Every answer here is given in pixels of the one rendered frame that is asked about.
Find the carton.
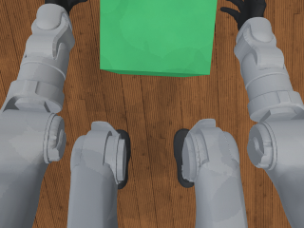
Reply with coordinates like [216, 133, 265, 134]
[100, 0, 218, 77]

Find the right robot forearm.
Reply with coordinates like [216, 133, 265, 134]
[234, 17, 304, 123]

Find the right robot hand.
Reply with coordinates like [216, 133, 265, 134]
[220, 0, 267, 31]

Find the robot left upper arm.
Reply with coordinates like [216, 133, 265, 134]
[0, 109, 67, 228]

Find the left robot hand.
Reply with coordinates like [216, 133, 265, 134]
[45, 0, 87, 16]

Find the left robot shin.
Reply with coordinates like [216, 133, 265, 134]
[70, 121, 122, 183]

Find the robot right upper arm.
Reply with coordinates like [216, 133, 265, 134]
[247, 119, 304, 228]

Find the left robot foot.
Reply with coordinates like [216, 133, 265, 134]
[116, 129, 131, 190]

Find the left robot forearm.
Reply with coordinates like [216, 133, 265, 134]
[0, 3, 75, 115]

